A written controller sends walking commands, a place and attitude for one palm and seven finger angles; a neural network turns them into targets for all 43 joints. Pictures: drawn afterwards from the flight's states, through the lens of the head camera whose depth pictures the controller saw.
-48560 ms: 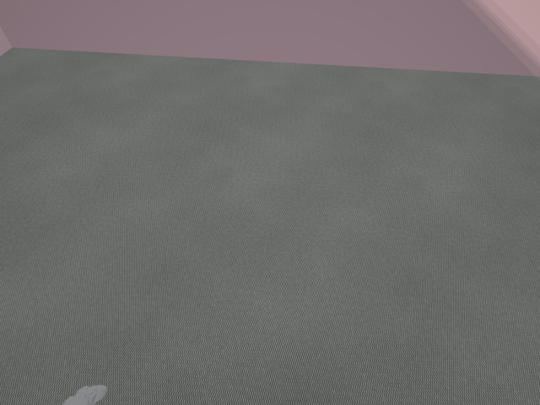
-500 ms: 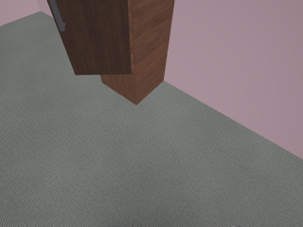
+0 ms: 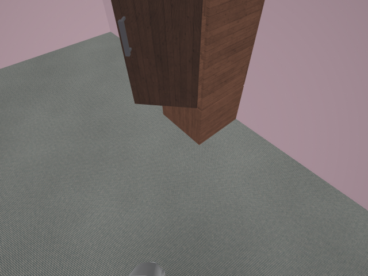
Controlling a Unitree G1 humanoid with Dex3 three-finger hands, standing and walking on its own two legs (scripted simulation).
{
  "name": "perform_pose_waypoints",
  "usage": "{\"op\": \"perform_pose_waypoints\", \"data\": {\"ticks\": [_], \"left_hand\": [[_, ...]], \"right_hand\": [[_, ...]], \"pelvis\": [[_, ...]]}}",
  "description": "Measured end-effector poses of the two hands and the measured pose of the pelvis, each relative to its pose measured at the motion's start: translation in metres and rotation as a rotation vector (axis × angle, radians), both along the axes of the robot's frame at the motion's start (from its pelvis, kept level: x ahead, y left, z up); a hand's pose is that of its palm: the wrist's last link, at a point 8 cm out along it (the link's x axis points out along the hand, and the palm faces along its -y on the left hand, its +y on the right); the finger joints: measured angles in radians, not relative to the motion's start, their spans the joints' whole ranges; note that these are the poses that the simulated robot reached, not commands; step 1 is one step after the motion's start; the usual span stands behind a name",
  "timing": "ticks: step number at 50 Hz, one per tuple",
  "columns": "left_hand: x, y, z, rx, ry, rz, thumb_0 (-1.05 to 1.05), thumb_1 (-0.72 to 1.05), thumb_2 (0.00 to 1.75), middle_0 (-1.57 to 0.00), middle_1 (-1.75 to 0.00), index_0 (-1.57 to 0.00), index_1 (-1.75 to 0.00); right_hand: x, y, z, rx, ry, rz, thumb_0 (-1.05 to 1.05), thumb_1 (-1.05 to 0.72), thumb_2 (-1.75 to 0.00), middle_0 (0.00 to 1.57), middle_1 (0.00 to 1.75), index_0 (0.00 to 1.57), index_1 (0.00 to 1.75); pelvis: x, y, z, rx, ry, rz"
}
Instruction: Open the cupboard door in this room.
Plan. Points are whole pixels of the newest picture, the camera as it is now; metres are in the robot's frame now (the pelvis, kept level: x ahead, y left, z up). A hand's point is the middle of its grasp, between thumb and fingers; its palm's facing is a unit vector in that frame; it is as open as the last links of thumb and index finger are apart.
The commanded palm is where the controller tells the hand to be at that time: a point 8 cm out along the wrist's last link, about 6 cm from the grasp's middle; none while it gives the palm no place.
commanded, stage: take the last steps up to it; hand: left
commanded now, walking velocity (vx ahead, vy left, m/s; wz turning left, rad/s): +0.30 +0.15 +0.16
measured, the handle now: (125, 36) +1.04 +0.34 +0.00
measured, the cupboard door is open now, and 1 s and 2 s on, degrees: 43 43 43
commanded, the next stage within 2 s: come to a stop and stand still in 1.12 s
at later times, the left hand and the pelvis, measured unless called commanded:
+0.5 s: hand (87, 244) +0.21 +0.28 -0.17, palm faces +0.07 -0.98 -0.20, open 7.4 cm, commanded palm none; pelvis +0.14 +0.09 +0.00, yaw +2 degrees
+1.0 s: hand (83, 220) +0.29 +0.33 -0.19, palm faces +0.12 -0.98 -0.18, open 7.3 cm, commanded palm none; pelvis +0.34 +0.15 -0.02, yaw +2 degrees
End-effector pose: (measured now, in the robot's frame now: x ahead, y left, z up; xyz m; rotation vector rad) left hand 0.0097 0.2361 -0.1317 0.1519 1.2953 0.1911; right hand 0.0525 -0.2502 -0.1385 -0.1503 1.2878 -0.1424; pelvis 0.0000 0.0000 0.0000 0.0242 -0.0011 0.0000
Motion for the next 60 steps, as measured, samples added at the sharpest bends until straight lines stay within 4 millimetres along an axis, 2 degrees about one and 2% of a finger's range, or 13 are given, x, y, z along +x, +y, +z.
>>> {"op": "perform_pose_waypoints", "data": {"ticks": [6,12,15,20,27,31,33,36,44,48,50,54,60], "left_hand": [[-0.025,0.012,-0.007,-0.042,0.109,0.087,0.01,0.90,0.90,-0.20,-0.30,-0.21,-0.30],[-0.031,0.053,-0.035,-0.069,0.239,0.145,0.01,0.90,0.90,-0.21,-0.30,-0.21,-0.30],[0.001,0.073,-0.036,-0.050,0.231,0.121,0.01,0.90,0.90,-0.20,-0.30,-0.20,-0.30],[0.094,0.093,-0.020,-0.029,0.065,0.063,0.01,0.91,0.90,-0.20,-0.30,-0.20,-0.30],[0.229,0.091,-0.001,-0.012,-0.148,-0.033,0.01,0.91,0.90,-0.20,-0.30,-0.20,-0.30],[0.285,0.083,-0.003,0.003,-0.233,-0.064,0.01,0.91,0.90,-0.20,-0.30,-0.20,-0.30],[0.295,0.080,-0.003,0.001,-0.243,-0.053,0.00,0.91,0.90,-0.20,-0.30,-0.20,-0.30],[0.292,0.079,-0.002,-0.010,-0.188,-0.023,0.00,0.90,0.90,-0.20,-0.30,-0.20,-0.30],[0.268,0.111,-0.008,-0.022,0.019,0.068,0.00,0.94,0.90,-0.20,-0.30,-0.21,-0.30],[0.263,0.132,-0.024,-0.049,0.122,0.108,0.00,0.92,0.90,-0.20,-0.30,-0.21,-0.30],[0.269,0.142,-0.033,-0.054,0.171,0.103,0.00,0.92,0.90,-0.20,-0.30,-0.20,-0.30],[0.312,0.155,-0.030,-0.049,0.172,0.062,0.01,0.91,0.90,-0.20,-0.30,-0.20,-0.30],[0.413,0.152,-0.016,-0.045,0.012,0.000,0.01,0.91,0.90,-0.20,-0.30,-0.20,-0.30]], "right_hand": [[0.053,0.022,0.008,-0.022,-0.009,0.079,0.00,-0.91,-0.90,0.19,0.30,0.20,0.29],[0.125,0.070,-0.002,-0.059,-0.127,0.154,0.00,-0.90,-0.90,0.19,0.30,0.20,0.30],[0.132,0.090,0.000,-0.053,-0.138,0.134,0.00,-0.91,-0.89,0.20,0.30,0.20,0.30],[0.119,0.106,0.001,-0.037,-0.067,0.067,-0.01,-0.94,-0.89,0.20,0.30,0.21,0.30],[0.093,0.108,-0.013,0.008,0.107,-0.003,-0.01,-0.93,-0.89,0.20,0.30,0.21,0.30],[0.093,0.106,-0.029,0.034,0.197,-0.033,0.00,-0.91,-0.89,0.20,0.30,0.21,0.30],[0.103,0.106,-0.029,0.037,0.224,-0.033,0.00,-0.91,-0.89,0.20,0.30,0.20,0.30],[0.137,0.106,-0.021,0.030,0.204,-0.030,0.00,-0.91,-0.89,0.20,0.30,0.20,0.30],[0.265,0.130,0.001,0.015,0.032,0.032,0.00,-0.91,-0.90,0.20,0.30,0.20,0.29],[0.330,0.148,-0.003,-0.018,-0.057,0.076,0.00,-0.92,-0.90,0.20,0.30,0.20,0.30],[0.353,0.157,-0.007,-0.039,-0.096,0.076,0.00,-0.91,-0.90,0.20,0.30,0.20,0.30],[0.371,0.174,-0.003,-0.035,-0.096,0.053,0.00,-0.91,-0.89,0.20,0.30,0.20,0.30],[0.370,0.180,-0.007,-0.014,0.016,0.015,0.00,-0.93,-0.89,0.20,0.30,0.21,0.30]], "pelvis": [[0.030,0.023,0.000,0.010,0.014,0.046],[0.067,0.064,-0.023,-0.016,0.010,0.066],[0.081,0.073,-0.020,-0.009,0.003,0.050],[0.110,0.085,-0.007,-0.005,-0.001,0.041],[0.159,0.088,-0.007,0.013,-0.015,0.034],[0.193,0.082,-0.019,0.009,-0.027,0.038],[0.205,0.082,-0.019,-0.008,-0.033,0.049],[0.226,0.085,-0.010,-0.018,-0.023,0.053],[0.286,0.108,0.001,-0.018,0.006,0.053],[0.322,0.134,-0.011,-0.038,0.001,0.046],[0.337,0.145,-0.019,-0.036,0.000,0.036],[0.362,0.154,-0.014,-0.014,0.007,0.014],[0.400,0.157,-0.005,-0.013,0.009,0.010]]}}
